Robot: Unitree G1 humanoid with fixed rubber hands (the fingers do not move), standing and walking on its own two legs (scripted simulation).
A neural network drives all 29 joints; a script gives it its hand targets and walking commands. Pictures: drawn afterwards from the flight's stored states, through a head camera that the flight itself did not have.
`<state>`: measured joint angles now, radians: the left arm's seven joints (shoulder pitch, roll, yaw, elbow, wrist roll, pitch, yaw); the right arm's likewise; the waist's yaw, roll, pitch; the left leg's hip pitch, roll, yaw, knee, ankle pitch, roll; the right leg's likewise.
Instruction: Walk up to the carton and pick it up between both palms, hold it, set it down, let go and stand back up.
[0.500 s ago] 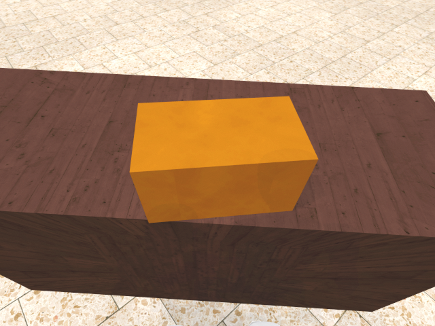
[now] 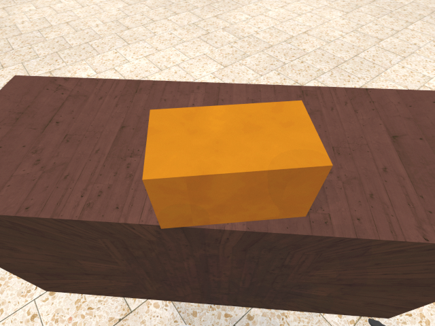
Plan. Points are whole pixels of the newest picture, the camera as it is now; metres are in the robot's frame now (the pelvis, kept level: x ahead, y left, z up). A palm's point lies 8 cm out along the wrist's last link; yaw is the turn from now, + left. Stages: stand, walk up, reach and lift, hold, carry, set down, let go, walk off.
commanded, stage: walk up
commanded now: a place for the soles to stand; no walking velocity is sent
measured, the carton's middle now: (230, 165) +0.42 +0.00 +0.05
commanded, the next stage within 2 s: reach and lift in 1.08 s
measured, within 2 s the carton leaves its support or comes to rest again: neither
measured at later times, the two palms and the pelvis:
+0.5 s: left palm out of the picture +0.03 +0.29 -0.11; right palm out of the picture +0.09 -0.30 -0.11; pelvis -0.02 +0.00 +0.00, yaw +0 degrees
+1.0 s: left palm out of the picture +0.01 +0.29 -0.11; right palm out of the picture +0.07 -0.30 -0.11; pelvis -0.03 -0.01 +0.01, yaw +0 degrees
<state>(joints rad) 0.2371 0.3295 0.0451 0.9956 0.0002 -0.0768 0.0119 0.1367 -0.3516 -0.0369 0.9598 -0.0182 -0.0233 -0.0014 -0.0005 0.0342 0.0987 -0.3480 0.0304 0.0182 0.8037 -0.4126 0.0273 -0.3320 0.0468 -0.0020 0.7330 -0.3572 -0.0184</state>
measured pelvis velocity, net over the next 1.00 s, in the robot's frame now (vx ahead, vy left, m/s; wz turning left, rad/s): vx -0.03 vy -0.01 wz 0.00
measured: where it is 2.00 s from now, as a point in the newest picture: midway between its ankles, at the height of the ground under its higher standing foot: outside the picture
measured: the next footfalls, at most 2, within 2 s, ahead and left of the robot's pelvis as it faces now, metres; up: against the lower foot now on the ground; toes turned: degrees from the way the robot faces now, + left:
none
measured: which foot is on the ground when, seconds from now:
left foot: down 0.00-1.00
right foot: down 0.00-1.00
